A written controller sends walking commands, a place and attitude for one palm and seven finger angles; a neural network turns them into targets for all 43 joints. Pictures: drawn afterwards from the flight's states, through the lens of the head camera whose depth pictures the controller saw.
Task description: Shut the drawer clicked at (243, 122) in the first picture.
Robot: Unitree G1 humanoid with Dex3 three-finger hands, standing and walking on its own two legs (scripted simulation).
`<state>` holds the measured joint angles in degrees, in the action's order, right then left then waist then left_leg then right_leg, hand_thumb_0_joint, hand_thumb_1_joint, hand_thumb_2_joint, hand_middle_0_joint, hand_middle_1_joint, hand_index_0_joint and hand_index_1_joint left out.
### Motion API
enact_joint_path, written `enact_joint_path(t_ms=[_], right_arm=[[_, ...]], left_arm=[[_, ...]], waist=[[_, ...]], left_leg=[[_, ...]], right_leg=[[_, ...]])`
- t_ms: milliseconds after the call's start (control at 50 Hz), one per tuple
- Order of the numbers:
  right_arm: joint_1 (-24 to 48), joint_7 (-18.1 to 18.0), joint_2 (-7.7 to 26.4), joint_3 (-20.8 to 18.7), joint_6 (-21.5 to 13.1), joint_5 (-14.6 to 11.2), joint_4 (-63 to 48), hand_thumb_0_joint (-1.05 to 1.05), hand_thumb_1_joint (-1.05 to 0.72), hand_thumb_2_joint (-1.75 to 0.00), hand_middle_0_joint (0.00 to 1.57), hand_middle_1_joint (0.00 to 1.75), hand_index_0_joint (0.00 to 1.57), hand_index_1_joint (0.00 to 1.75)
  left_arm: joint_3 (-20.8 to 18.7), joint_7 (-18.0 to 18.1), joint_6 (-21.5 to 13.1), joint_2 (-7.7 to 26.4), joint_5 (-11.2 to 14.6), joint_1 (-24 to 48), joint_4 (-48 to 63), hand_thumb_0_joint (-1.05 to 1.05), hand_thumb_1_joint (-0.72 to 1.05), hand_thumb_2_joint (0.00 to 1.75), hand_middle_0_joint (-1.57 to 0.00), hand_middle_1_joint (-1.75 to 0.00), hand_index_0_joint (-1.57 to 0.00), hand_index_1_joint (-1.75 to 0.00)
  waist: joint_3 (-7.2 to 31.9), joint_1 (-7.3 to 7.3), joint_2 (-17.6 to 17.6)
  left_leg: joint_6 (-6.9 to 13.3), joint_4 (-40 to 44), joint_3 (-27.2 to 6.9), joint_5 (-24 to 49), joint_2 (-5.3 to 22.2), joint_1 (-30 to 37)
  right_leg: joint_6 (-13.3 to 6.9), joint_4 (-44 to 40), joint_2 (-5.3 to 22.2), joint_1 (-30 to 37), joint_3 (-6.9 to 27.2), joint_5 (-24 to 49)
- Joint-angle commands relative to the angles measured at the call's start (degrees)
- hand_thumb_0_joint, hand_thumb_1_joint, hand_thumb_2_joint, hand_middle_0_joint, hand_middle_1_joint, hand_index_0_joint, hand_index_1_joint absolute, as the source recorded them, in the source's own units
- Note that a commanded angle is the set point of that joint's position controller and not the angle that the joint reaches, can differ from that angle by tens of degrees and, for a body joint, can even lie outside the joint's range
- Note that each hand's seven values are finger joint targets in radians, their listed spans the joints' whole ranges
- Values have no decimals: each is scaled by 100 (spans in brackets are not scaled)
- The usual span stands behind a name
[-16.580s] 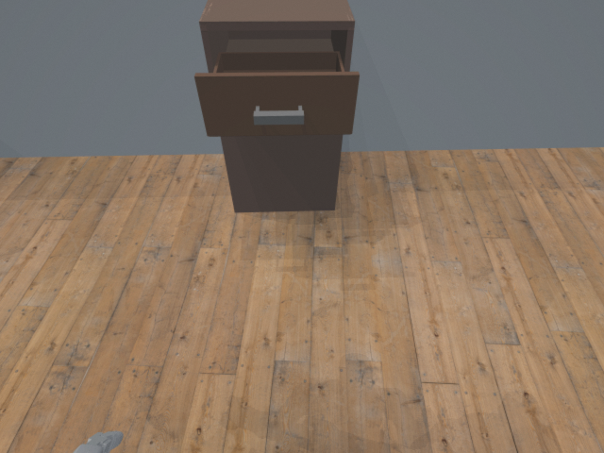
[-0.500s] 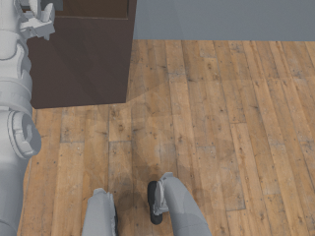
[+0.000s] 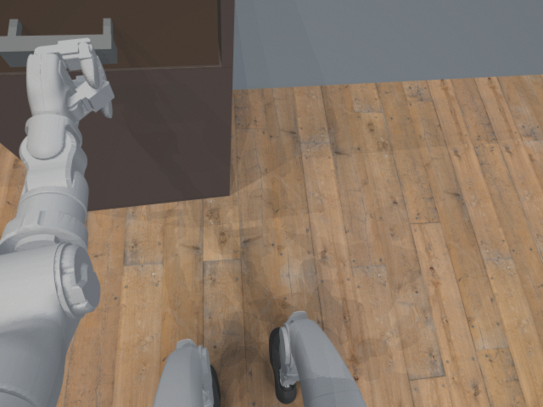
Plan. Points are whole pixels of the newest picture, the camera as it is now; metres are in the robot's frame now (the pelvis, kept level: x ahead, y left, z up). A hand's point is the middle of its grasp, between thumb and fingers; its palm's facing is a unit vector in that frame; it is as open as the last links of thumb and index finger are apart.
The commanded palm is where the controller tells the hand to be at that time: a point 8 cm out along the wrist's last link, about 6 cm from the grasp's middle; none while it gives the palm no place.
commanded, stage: pull the fist back off the drawer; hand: left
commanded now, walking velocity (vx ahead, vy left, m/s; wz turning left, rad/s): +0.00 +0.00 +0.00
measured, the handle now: (62, 38) +0.63 +0.22 +0.05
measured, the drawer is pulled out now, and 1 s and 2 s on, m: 0.00 0.00 0.00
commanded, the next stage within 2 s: draw the hand back to the body in 0.08 s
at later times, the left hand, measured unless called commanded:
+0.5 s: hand (54, 126) +0.45 +0.18 +0.11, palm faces +0.06 -1.00 -0.04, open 3.3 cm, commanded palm +0.41 +0.23 +0.12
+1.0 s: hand out of the picture +0.31 +0.22 +0.20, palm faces +0.29 -0.92 -0.27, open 3.3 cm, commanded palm +0.27 +0.26 +0.22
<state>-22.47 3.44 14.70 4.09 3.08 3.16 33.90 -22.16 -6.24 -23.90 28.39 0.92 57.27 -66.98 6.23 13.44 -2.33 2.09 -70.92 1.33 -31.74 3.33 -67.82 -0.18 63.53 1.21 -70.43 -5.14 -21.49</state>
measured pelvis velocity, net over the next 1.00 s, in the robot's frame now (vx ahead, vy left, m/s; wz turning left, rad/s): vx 0.05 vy -0.01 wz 0.03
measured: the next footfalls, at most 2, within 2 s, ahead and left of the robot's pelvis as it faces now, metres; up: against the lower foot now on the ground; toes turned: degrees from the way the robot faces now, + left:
none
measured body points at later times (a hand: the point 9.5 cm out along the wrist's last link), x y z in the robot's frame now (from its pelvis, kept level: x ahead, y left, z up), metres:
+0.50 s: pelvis +0.06 -0.01 +0.06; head +0.15 +0.00 +0.50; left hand +0.44 +0.24 +0.12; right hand +0.15 -0.25 -0.05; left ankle +0.00 +0.10 -0.63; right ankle +0.07 -0.13 -0.63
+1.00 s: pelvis +0.05 -0.01 +0.10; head +0.05 -0.02 +0.55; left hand +0.29 +0.27 +0.21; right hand +0.24 -0.22 +0.02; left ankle +0.00 +0.10 -0.63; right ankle +0.07 -0.13 -0.63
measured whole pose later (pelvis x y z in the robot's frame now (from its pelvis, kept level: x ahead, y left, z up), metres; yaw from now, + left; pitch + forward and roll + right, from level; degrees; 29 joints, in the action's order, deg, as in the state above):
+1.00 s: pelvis +0.05 -0.01 +0.10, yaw +2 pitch +1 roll -1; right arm -12.0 -4.4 13.0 3.1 -1.1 -1.6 31.5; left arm -8.1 4.8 -4.1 17.4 4.1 -8.9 1.9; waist 1.6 -1.6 -2.6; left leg 0.9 -31.7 2.1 -20.8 0.7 -11.7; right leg 0.0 30.5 1.2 -16.7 -4.0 -14.6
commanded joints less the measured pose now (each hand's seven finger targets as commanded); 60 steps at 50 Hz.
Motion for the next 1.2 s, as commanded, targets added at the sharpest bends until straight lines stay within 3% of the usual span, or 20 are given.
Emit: enact_joint_path(t_ms=[0,60,100,160,220,260,300,360,480,520,580,640,660,680,720,780,820,980,1100,1180], right_arm=[[-975,-74,1082,-486,3,-30,-325,0,-90,-90,20,30,20,30],[-955,-90,1036,-515,54,-61,-272,0,-90,-90,20,30,20,30],[-943,-119,1027,-547,62,-60,-255,0,-90,-90,20,30,20,30],[-920,-121,1028,-579,103,-57,-206,0,-90,-90,20,30,20,30],[-855,-76,985,-665,134,-135,-488,0,-90,-90,20,30,20,30],[-768,-44,931,-697,131,-220,-648,0,-90,-90,20,30,20,30],[-700,-53,883,-704,98,-318,-776,0,-90,-90,20,30,20,30],[-436,-138,829,-701,43,-451,-877,0,-90,-90,20,30,20,30],[-35,-267,746,-653,-235,-503,-857,0,-90,-90,20,30,20,30],[62,-298,735,-644,-319,-528,-834,0,-90,-90,20,30,20,30],[308,-346,737,-620,-438,-557,-906,0,-90,-90,20,30,20,30],[583,-409,759,-573,-512,-598,-1035,0,-90,-90,20,30,20,30],[699,-438,739,-555,-549,-605,-1111,0,-90,-90,20,30,20,30],[1092,-540,660,-625,-470,-579,-1216,0,-90,-90,20,30,20,30],[1207,-638,559,-537,-518,-548,-1338,0,-90,-90,20,30,20,30],[1358,-747,540,-475,-510,-540,-1260,0,-90,-90,20,30,20,30],[1444,-807,520,-429,-534,-522,-1207,0,-90,-90,20,30,20,30],[1639,-848,458,-342,-838,-433,-1024,0,-90,-90,20,30,20,30],[1708,-792,457,-367,-1010,-349,-916,0,-90,-90,20,30,20,30],[1732,-750,400,-385,-1114,-315,-909,0,-90,-90,20,30,20,30]], left_arm=[[-197,8,-584,1178,167,1925,1707,0,90,90,-140,-160,-140,-160],[-104,-2,-621,983,191,1745,1559,0,90,90,-140,-160,-140,-160],[56,-32,-694,786,214,1871,1690,0,90,90,-140,-160,-140,-160],[119,-91,-759,655,261,1639,1707,0,90,90,-140,-160,-140,-160],[129,-182,-781,553,457,537,2993,0,90,90,-140,-160,-140,-160],[193,-247,-609,449,648,-379,3734,0,90,90,-140,-160,-140,-160],[289,-269,-313,274,822,-1348,4048,0,90,90,-140,-160,-140,-160],[304,-210,13,140,1006,-1981,4618,0,90,90,-140,-160,-140,-160],[759,-213,-15,-428,1136,-2709,5365,0,90,90,-140,-160,-140,-160],[955,-375,35,-539,1125,-2885,5511,0,90,90,-140,-160,-140,-160],[999,-571,244,-527,1199,-3233,5772,0,90,90,-140,-160,-140,-160],[682,-670,485,-247,1349,-3612,5921,0,90,90,-140,-160,-140,-160],[617,-667,534,-189,1378,-3648,6169,0,90,90,-140,-160,-140,-160],[730,20,711,379,648,-3651,6830,0,90,90,-140,-160,-140,-160],[946,537,1033,-143,588,-4310,7084,0,90,90,-140,-160,-140,-160],[946,907,1347,-127,453,-4742,7365,0,90,90,-140,-160,-140,-160],[912,1037,1460,-114,392,-4875,7512,0,90,90,-140,-160,-140,-160],[945,1201,1633,-257,282,-5852,8682,0,90,90,-140,-160,-140,-160],[533,1211,1637,-77,279,-6738,9303,0,90,90,-140,-160,-140,-160],[325,1224,1589,-63,288,-7277,9865,0,90,90,-140,-160,-140,-160]], waist=[[3464,-186,-681],[3069,-146,-357],[2987,-89,-486],[3130,-158,-609],[4259,-629,-1164],[4364,-815,-1083],[4001,-876,-477],[3135,-864,56],[2104,-837,-43],[1938,-838,-377],[1812,-928,-474],[1591,-1055,-9],[1612,-1119,-103],[1759,-1369,-117],[1238,-1283,9],[896,-1326,43],[689,-1346,194],[227,-1483,-231],[-144,-1588,34],[-144,-1633,-106]], left_leg=[[-67,1012,-382,2334,-210,1984],[-57,1059,-323,2264,-215,1799],[-71,1060,-340,2455,-212,2027],[-131,1038,-362,2927,-191,2355],[-252,1226,-369,4429,-162,3544],[-267,1440,-329,4981,-140,3837],[-141,1699,-234,4812,-158,3468],[-54,2100,-54,3907,-216,2997],[-99,2541,-14,3524,-229,3510],[-133,2617,-55,3814,-196,3880],[-161,2771,-89,3581,-209,4083],[-143,3019,-111,3143,-241,3972],[-148,3103,-117,3045,-254,4015],[-104,3366,-50,2953,-299,4370],[-127,3653,-88,2572,-264,4445],[-91,3938,-72,2460,-218,4691],[-70,4148,-71,2370,-216,4852],[-90,4759,-78,2876,-194,5692],[-89,4986,-83,2886,-196,5796],[-86,5032,-54,2930,-207,5873]], right_leg=[[-107,-544,-291,2612,315,1329],[-77,-617,-290,2739,335,1413],[-89,-591,-280,2580,307,1519],[-97,-553,-274,2526,284,1758],[-126,-667,-278,3172,274,2512],[-122,-901,-291,3709,265,3004],[-115,-1110,-280,4314,300,3373],[-45,-1426,-243,4898,321,3448],[-40,-1824,-255,4838,245,2945],[-60,-1892,-237,4693,219,2876],[-73,-2042,-204,4772,198,2633],[-89,-2175,-183,5143,162,2506],[-94,-2205,-166,5222,161,2408],[-167,-2508,-5,5595,392,2105],[-144,-2745,-15,5516,335,1766],[-147,-3040,5,5821,338,1697],[-142,-3248,-18,5991,342,1609],[-163,-3834,-39,6490,276,1892],[-151,-4124,-93,6752,272,1891],[-135,-4174,-60,6893,300,1979]])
